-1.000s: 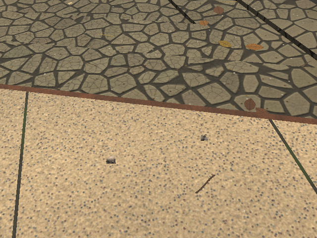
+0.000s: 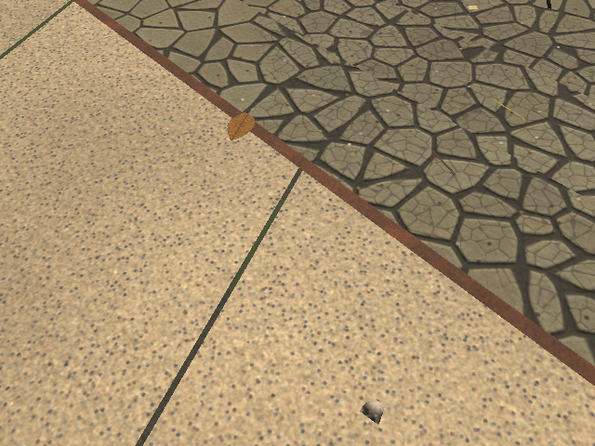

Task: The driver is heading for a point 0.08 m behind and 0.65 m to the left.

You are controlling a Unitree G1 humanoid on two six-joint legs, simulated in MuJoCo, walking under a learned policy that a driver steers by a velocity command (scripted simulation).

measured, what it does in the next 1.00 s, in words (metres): walks ahead, turning left: left foot, then right foot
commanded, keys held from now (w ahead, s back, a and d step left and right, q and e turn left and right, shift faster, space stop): w+q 0.82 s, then q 0.18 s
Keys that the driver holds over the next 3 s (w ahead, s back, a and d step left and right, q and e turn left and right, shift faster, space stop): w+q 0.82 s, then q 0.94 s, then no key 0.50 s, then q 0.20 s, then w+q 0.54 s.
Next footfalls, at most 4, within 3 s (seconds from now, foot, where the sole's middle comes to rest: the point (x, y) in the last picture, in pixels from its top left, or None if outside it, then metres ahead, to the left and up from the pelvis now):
0.36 left None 0.14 0.17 -0.77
0.80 right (271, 420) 0.54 0.11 -0.77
1.26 left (141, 445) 0.49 0.39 -0.77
1.68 right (223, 375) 0.65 0.23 -0.77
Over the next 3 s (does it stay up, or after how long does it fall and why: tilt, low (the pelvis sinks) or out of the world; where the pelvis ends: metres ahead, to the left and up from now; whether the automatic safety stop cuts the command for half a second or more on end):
stays up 0.46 0.39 -0.01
